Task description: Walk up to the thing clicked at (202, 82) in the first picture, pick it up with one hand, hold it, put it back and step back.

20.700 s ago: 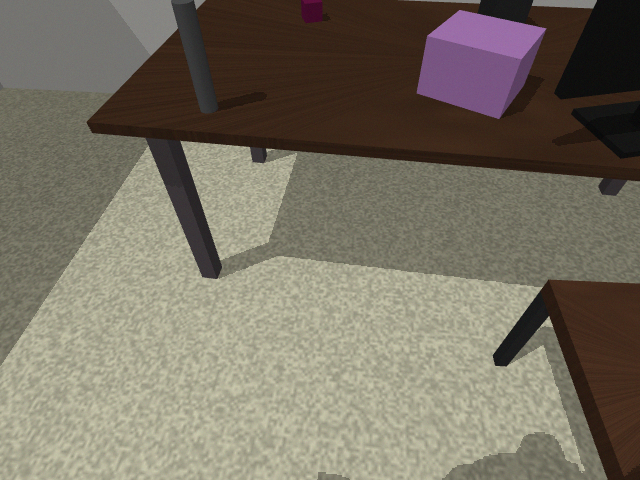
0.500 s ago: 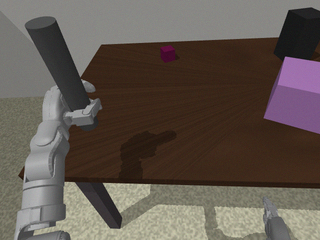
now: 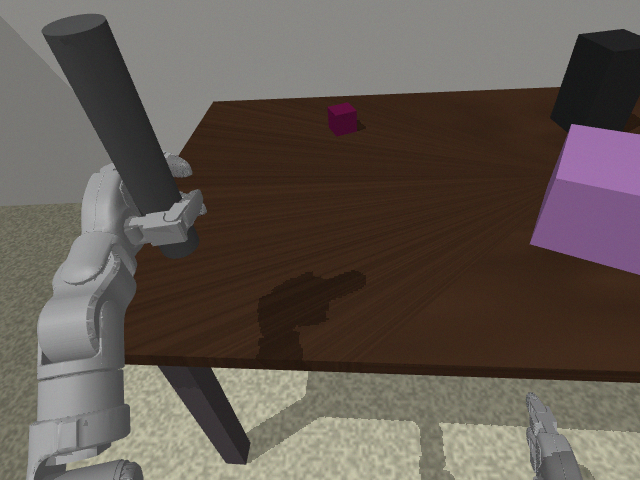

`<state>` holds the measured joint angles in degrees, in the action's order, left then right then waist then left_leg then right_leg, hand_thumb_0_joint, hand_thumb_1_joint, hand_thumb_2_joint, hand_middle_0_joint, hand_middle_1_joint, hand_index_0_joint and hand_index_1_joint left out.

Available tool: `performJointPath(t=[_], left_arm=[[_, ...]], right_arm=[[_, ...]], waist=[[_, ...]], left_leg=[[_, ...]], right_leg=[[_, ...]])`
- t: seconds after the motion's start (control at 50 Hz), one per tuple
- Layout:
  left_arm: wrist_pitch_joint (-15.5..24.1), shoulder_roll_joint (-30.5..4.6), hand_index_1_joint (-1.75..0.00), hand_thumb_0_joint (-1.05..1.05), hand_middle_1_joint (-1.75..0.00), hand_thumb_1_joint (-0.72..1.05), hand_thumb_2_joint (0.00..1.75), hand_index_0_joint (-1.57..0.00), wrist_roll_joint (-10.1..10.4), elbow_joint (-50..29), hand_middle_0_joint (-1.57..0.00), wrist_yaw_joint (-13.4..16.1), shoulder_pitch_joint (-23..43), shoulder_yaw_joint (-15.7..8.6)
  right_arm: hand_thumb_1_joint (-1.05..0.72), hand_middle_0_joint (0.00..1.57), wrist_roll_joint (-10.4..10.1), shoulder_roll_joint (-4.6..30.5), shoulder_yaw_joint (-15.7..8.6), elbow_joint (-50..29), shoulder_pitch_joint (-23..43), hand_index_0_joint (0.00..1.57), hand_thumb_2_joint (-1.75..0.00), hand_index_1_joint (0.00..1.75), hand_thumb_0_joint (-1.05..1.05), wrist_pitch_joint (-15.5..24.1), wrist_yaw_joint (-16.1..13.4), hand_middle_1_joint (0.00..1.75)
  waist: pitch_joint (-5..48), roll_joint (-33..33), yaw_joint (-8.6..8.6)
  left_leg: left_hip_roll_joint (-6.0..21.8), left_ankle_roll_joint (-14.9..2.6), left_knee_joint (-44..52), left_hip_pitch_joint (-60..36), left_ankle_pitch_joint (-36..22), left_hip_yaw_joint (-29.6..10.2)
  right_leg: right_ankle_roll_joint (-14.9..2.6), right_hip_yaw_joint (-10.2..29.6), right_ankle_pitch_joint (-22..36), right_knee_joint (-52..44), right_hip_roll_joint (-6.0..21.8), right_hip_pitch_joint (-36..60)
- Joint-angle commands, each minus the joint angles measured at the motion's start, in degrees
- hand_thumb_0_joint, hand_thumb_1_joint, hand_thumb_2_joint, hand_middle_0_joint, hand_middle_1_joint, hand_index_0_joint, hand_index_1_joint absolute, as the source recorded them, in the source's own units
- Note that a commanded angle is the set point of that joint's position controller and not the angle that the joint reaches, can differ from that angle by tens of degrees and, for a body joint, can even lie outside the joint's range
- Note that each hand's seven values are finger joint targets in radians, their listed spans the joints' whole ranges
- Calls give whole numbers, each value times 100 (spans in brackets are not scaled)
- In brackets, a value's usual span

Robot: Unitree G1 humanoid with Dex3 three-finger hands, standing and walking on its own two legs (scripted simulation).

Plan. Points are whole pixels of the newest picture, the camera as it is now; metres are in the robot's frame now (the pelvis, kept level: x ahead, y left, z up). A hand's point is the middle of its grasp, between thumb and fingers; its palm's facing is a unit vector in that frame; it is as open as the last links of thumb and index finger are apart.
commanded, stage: lift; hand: left
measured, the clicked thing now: (139, 160) +0.35 +0.18 +0.29
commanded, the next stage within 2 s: hold in 0.14 s
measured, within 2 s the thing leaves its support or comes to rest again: neither
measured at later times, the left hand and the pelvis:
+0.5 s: hand (163, 189) +0.34 +0.17 +0.26, palm faces +0.06 -1.00 -0.01, open 6.1 cm; pelvis +0.00 +0.00 +0.00, yaw +0 degrees
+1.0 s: hand (163, 181) +0.34 +0.16 +0.27, palm faces +0.05 -1.00 -0.01, open 6.1 cm; pelvis +0.00 +0.00 +0.00, yaw +0 degrees
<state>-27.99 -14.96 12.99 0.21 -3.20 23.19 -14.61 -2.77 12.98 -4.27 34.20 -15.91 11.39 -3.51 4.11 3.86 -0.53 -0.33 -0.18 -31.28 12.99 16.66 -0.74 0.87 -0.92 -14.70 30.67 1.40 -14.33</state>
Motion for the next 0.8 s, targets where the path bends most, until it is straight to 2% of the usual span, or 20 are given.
performJointPath(t=[0.0,0.02,0.1,0.12,0.2,0.26,0.32,0.34,0.36,0.38,0.46,0.5,0.52,0.54,0.58,0.64,0.7,0.74,0.76,0.78], left_arm=[[307,-1079,-141,0,-141,59,133,-137,80,-1184,-135,-3,2418,-383],[271,-1020,-141,0,-141,58,132,-138,72,-1273,-135,-5,2463,-290],[217,-1159,-140,0,-141,56,131,-137,123,-1418,-135,-13,2530,-457],[225,-1296,-142,0,-142,55,131,-138,106,-1825,-136,5,2804,-475],[29,-1005,-140,0,-141,55,132,-136,143,-1421,-134,-50,2404,-336],[-31,-1171,-143,0,-143,56,132,-138,140,-1603,-137,-62,2658,-415],[-106,-1231,-142,0,-142,56,132,-138,152,-1686,-136,-65,2689,-466],[-140,-1162,-142,0,-142,58,132,-137,142,-1500,-136,-79,2643,-444],[-133,-1200,-142,0,-142,59,132,-138,158,-1724,-136,-86,2675,-465],[-140,-1312,-143,0,-143,57,132,-139,166,-1740,-137,-69,2791,-556],[-304,-1125,-142,0,-142,56,131,-137,183,-1588,-135,-62,2668,-435],[-303,-1299,-142,0,-142,57,132,-137,204,-1757,-136,-80,2807,-531],[-369,-1211,-143,0,-143,56,132,-138,185,-1497,-137,-91,2679,-488],[-387,-1184,-143,0,-143,53,132,-138,210,-1662,-137,-96,2734,-460],[-405,-1365,-143,0,-143,55,132,-138,215,-1999,-136,-80,2906,-571],[-542,-1120,-142,0,-142,56,131,-138,235,-1702,-136,-104,2785,-409],[-613,-1367,-143,0,-143,52,132,-137,250,-1841,-136,-86,2946,-579],[-702,-1222,-143,0,-143,53,132,-137,235,-1465,-136,-71,2833,-520],[-674,-1279,-143,0,-143,52,131,-137,215,-1878,-136,-51,3124,-481],[-682,-1240,-144,0,-143,54,132,-138,217,-1688,-137,-38,3054,-477]], right_arm=[[55,5,-26,686,-252,-920,779,5,-5,5,0,374,-12,5],[55,5,-28,698,-250,-992,821,5,-5,5,0,396,-17,5],[55,5,-35,663,-245,-897,822,5,-5,5,0,441,9,5],[55,5,-40,665,-255,-859,812,5,-5,5,0,443,3,5],[55,5,-45,598,-180,-790,876,5,-5,5,0,479,11,5],[55,5,-45,684,-224,-825,807,5,-5,5,0,484,36,5],[55,5,-63,717,-292,-771,951,5,-5,5,0,488,41,5],[55,5,-45,683,-233,-767,832,5,-5,5,0,489,43,5],[55,5,-53,659,-215,-742,923,5,-5,5,0,501,51,5],[55,5,-44,796,-342,-717,850,5,-5,5,0,497,38,5],[55,5,-78,690,-256,-745,955,5,-5,5,0,527,42,5],[55,5,-85,728,-286,-656,935,5,-5,5,0,534,43,5],[55,5,-70,746,-264,-727,885,5,-5,5,0,538,47,5],[55,5,-81,698,-234,-740,975,5,-5,5,0,552,66,5],[55,5,-98,666,-237,-658,896,5,-5,5,0,533,63,5],[55,5,-88,783,-301,-799,1031,5,-5,5,0,566,78,5],[55,5,-103,730,-274,-549,850,5,-5,5,0,529,95,5],[55,5,-93,765,-279,-692,976,5,-5,5,0,547,103,5],[55,5,-95,706,-233,-616,980,5,-5,5,0,539,111,5],[55,5,-107,813,-358,-655,917,5,-5,5,0,534,101,5]], waist=[[1011,-351,3],[938,-379,26],[1006,-372,-42],[1054,-242,-11],[846,-369,-42],[1029,-313,-4],[987,-253,-76],[1045,-333,3],[998,-319,-83],[1086,-329,-15],[850,-487,-58],[916,-330,-49],[995,-418,-8],[966,-392,-101],[1037,-276,-104],[1069,-402,-68],[1034,-291,-67],[923,-501,-79],[1078,-249,-97],[1084,-364,-3]], left_leg=[[-28,-56,484,-376,-1073,12],[-33,-63,514,-362,-991,24],[-28,-64,523,-363,-931,9],[-59,-77,503,-431,-900,44],[-67,-79,515,-338,-884,51],[-31,-58,527,-431,-1015,8],[-63,-60,526,-391,-1003,35],[-41,-66,508,-452,-1073,17],[-53,-65,531,-397,-1005,19],[-40,-69,529,-445,-1006,10],[-65,-80,570,-341,-779,28],[-50,-65,565,-398,-786,10],[-26,-64,548,-445,-919,-10],[-35,-60,546,-353,-952,-12],[-72,-61,523,-441,-972,24],[-49,-61,501,-463,-1105,2],[-69,-68,446,-462,-1229,24],[-57,-68,464,-352,-1178,13],[-75,-58,471,-464,-1177,29],[-62,-58,482,-492,-1143,22]], right_leg=[[-106,-206,880,-497,-140,243],[-106,-188,827,-522,-139,209],[-105,-219,741,-552,-146,283],[-107,-194,743,-548,-124,253],[-93,-195,704,-593,-125,181],[-115,-215,817,-541,-151,251],[-114,-195,797,-557,-133,259],[-106,-196,860,-536,-141,275],[-105,-214,786,-559,-140,282],[-102,-212,813,-550,-145,288],[-90,-199,584,-617,-137,200],[-103,-222,578,-598,-149,158],[-100,-220,713,-558,-164,206],[-110,-225,730,-543,-158,265],[-107,-212,740,-552,-140,231],[-104,-214,858,-541,-152,271],[-103,-196,992,-497,-132,245],[-92,-194,946,-508,-133,249],[-110,-191,950,-488,-128,240],[-105,-192,927,-497,-141,194]])
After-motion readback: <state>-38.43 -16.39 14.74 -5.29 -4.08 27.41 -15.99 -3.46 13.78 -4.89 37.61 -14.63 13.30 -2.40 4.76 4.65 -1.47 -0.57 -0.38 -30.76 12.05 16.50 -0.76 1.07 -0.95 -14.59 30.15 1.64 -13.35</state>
